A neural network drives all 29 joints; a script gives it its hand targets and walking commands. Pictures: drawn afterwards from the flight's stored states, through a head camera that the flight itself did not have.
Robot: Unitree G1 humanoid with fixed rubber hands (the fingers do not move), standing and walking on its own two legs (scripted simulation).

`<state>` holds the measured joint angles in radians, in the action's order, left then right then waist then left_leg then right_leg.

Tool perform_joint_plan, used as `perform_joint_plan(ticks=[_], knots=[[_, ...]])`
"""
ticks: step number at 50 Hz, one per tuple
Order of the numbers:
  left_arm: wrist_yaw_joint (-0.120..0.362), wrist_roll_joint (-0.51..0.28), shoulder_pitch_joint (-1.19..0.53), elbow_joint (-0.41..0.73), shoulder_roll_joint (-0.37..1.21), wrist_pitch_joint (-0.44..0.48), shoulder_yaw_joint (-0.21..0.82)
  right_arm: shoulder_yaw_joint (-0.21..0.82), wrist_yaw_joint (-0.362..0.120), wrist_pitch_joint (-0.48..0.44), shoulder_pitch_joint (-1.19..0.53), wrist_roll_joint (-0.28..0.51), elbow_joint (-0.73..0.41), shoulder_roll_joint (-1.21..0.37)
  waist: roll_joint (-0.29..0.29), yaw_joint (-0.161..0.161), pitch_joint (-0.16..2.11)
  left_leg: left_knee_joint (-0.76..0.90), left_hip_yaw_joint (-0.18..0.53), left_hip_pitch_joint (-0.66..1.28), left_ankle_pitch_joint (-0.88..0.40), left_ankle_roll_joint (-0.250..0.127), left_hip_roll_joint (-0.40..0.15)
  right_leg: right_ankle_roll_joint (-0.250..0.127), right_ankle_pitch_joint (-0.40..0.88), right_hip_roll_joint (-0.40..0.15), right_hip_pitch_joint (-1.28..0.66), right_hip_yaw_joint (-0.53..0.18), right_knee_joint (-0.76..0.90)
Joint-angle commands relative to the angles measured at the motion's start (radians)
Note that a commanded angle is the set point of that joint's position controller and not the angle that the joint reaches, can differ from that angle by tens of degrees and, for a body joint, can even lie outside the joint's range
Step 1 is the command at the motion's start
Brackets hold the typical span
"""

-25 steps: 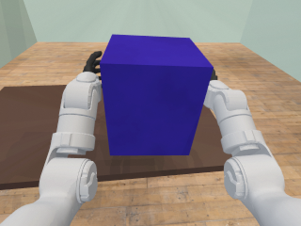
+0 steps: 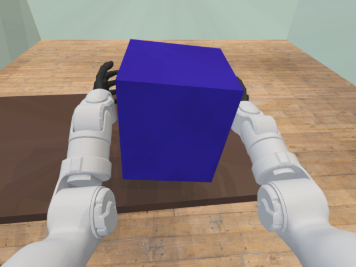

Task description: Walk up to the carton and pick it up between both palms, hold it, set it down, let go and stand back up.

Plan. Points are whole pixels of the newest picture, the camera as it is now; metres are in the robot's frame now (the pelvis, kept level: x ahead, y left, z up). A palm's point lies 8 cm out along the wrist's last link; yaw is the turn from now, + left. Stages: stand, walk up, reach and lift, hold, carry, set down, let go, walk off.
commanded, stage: set down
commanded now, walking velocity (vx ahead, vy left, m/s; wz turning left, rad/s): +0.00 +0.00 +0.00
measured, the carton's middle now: (172, 112) +0.41 +0.02 +0.19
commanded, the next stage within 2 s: none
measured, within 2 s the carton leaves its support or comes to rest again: neither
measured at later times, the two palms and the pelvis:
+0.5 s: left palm (117, 102) +0.42 +0.15 +0.21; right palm (239, 125) +0.41 -0.14 +0.15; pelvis +0.02 +0.00 +0.00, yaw +0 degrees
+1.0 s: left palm (118, 110) +0.43 +0.15 +0.18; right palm (236, 125) +0.43 -0.14 +0.14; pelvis +0.03 +0.00 +0.00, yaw +0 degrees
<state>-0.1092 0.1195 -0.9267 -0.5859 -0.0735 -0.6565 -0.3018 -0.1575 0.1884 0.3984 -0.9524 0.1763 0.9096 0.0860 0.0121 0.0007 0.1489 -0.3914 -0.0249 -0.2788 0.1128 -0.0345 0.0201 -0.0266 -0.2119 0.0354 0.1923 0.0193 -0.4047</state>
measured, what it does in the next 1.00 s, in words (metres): stands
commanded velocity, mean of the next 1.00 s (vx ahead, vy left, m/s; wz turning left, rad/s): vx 0.00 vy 0.00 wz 0.00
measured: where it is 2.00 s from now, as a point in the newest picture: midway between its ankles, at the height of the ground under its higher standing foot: outside the picture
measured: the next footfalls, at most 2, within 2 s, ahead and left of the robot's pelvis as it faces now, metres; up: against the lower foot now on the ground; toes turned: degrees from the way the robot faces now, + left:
none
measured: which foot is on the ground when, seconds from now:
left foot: down 0.00-1.00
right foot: down 0.00-1.00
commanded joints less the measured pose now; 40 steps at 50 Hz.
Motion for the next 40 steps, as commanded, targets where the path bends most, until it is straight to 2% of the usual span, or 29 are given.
perform_joint_plan(ticks=[1,3,4,6,8,9,10,11,12,14,17,19,20,21,23,26,28,30,31,33,36,37,39,40], knots=[[0.2,-0.104,-0.777,0.135,0.716,0.143,0.452,0.242,-0.097,-0.178,-1.049,0.031,-0.475,-0.602,-0.071,0.076,0.557,-0.011,0.058,0.539,-0.251,0.07,-0.017,0.048,0.223,0.02,-0.098,0.02,0.16],[0.193,-0.11,-0.756,0.158,0.725,0.144,0.476,0.258,-0.09,-0.181,-1.028,0.044,-0.5,-0.594,-0.077,0.083,0.564,-0.024,0.065,0.563,-0.297,0.079,-0.019,0.047,0.246,0.026,-0.106,0.023,0.163],[0.189,-0.113,-0.745,0.182,0.738,0.142,0.494,0.301,-0.087,-0.187,-1.04,0.061,-0.555,-0.608,-0.063,0.074,0.609,-0.037,0.065,0.587,-0.345,0.08,-0.019,0.048,0.277,0.033,-0.113,0.026,0.155],[0.184,-0.095,-0.672,0.159,0.721,0.133,0.475,0.331,-0.081,-0.179,-1.01,0.068,-0.561,-0.592,-0.049,0.051,0.556,-0.045,0.065,0.58,-0.367,0.074,-0.018,0.052,0.307,0.032,-0.115,0.022,0.155],[0.185,-0.089,-0.634,0.195,0.725,0.119,0.476,0.382,-0.075,-0.178,-1.009,0.099,-0.629,-0.606,-0.038,0.044,0.57,-0.058,0.063,0.589,-0.42,0.073,-0.008,0.063,0.392,0.032,-0.151,0.013,0.147],[0.181,-0.087,-0.613,0.222,0.724,0.116,0.484,0.42,-0.071,-0.175,-1.003,0.111,-0.668,-0.612,-0.032,0.026,0.579,-0.065,0.061,0.581,-0.452,0.072,-0.003,0.064,0.448,0.033,-0.165,0.008,0.137],[0.18,-0.1,-0.616,0.246,0.732,0.117,0.494,0.453,-0.069,-0.177,-1.009,0.132,-0.701,-0.626,-0.019,0.025,0.599,-0.072,0.065,0.589,-0.476,0.07,-0.003,0.071,0.492,0.034,-0.177,0.008,0.126],[0.182,-0.081,-0.564,0.228,0.728,0.107,0.482,0.447,-0.063,-0.166,-0.98,0.131,-0.68,-0.606,-0.028,0.029,0.549,-0.067,0.072,0.583,-0.479,0.077,-0.005,0.073,0.503,0.036,-0.169,0.008,0.128],[0.183,-0.079,-0.572,0.265,0.727,0.104,0.487,0.469,-0.06,-0.171,-0.978,0.145,-0.706,-0.615,-0.028,0.021,0.553,-0.074,0.069,0.589,-0.509,0.076,-0.002,0.072,0.538,0.037,-0.175,0.007,0.121],[0.184,-0.072,-0.582,0.264,0.733,0.099,0.481,0.478,-0.058,-0.171,-0.985,0.147,-0.728,-0.606,-0.047,0.023,0.531,-0.072,0.073,0.589,-0.5,0.082,-0.003,0.072,0.514,0.034,-0.16,0.005,0.126],[0.185,-0.081,-0.582,0.266,0.741,0.103,0.478,0.474,-0.06,-0.181,-1.005,0.151,-0.756,-0.606,-0.033,0.014,0.532,-0.077,0.073,0.603,-0.505,0.078,-0.011,0.066,0.457,0.041,-0.121,0.009,0.133],[0.177,-0.087,-0.606,0.312,0.754,0.11,0.506,0.493,-0.064,-0.19,-0.997,0.155,-0.806,-0.621,-0.061,0.013,0.58,-0.096,0.074,0.637,-0.559,0.088,-0.013,0.061,0.466,0.042,-0.107,0.012,0.126],[0.176,-0.093,-0.595,0.284,0.758,0.113,0.506,0.486,-0.064,-0.199,-1.027,0.157,-0.822,-0.624,-0.05,0.013,0.585,-0.102,0.073,0.633,-0.547,0.086,-0.014,0.061,0.46,0.043,-0.1,0.01,0.125],[0.172,-0.092,-0.605,0.28,0.762,0.116,0.506,0.478,-0.066,-0.2,-1.035,0.154,-0.814,-0.616,-0.066,0.01,0.591,-0.101,0.076,0.649,-0.55,0.091,-0.02,0.057,0.422,0.046,-0.068,0.011,0.131],[0.168,-0.085,-0.631,0.302,0.758,0.13,0.499,0.464,-0.074,-0.205,-1.012,0.142,-0.779,-0.623,-0.061,0.012,0.59,-0.101,0.073,0.658,-0.541,0.093,-0.021,0.055,0.39,0.047,-0.056,0.017,0.136],[0.168,-0.083,-0.659,0.234,0.755,0.148,0.476,0.421,-0.087,-0.207,-1.025,0.108,-0.709,-0.618,-0.051,0.008,0.538,-0.071,0.073,0.62,-0.437,0.088,-0.027,0.048,0.284,0.043,-0.026,0.015,0.155],[0.174,-0.067,-0.632,0.181,0.747,0.149,0.451,0.401,-0.093,-0.214,-1.03,0.08,-0.686,-0.612,-0.032,0.001,0.509,-0.056,0.068,0.6,-0.386,0.074,-0.028,0.052,0.269,0.035,-0.023,0.013,0.162],[0.182,-0.049,-0.645,0.135,0.73,0.159,0.416,0.354,-0.1,-0.214,-0.997,0.049,-0.592,-0.591,-0.05,0.005,0.441,-0.038,0.064,0.579,-0.334,0.074,-0.032,0.048,0.208,0.032,-0.008,0.013,0.173],[0.185,-0.044,-0.65,0.124,0.741,0.163,0.416,0.331,-0.103,-0.224,-1.008,0.038,-0.604,-0.597,-0.047,0.008,0.486,-0.037,0.061,0.592,-0.329,0.077,-0.034,0.044,0.206,0.036,-0.011,0.021,0.167],[0.189,-0.029,-0.643,0.096,0.728,0.177,0.381,0.305,-0.108,-0.231,-0.982,0.012,-0.557,-0.589,-0.034,0.002,0.459,-0.029,0.056,0.576,-0.317,0.074,-0.037,0.051,0.211,0.033,-0.017,0.023,0.168],[0.202,-0.012,-0.626,0.001,0.717,0.194,0.355,0.243,-0.116,-0.241,-0.968,-0.031,-0.492,-0.576,-0.032,0.019,0.404,-0.003,0.053,0.54,-0.24,0.07,-0.038,0.048,0.155,0.031,-0.011,0.029,0.178],[0.209,0.003,-0.608,-0.038,0.707,0.197,0.323,0.218,-0.118,-0.241,-0.944,-0.05,-0.466,-0.564,-0.03,0.015,0.373,0.008,0.046,0.518,-0.207,0.064,-0.037,0.05,0.147,0.027,-0.026,0.028,0.182],[0.22,0.01,-0.607,-0.059,0.687,0.207,0.294,0.202,-0.123,-0.243,-0.926,-0.074,-0.438,-0.566,0.001,0.013,0.353,0.019,0.04,0.5,-0.185,0.057,-0.033,0.057,0.155,0.024,-0.046,0.027,0.178],[0.217,0.0,-0.613,-0.047,0.698,0.222,0.308,0.199,-0.124,-0.261,-0.944,-0.082,-0.46,-0.574,-0.008,0.013,0.408,0.016,0.043,0.503,-0.189,0.062,-0.034,0.055,0.163,0.025,-0.045,0.028,0.173]])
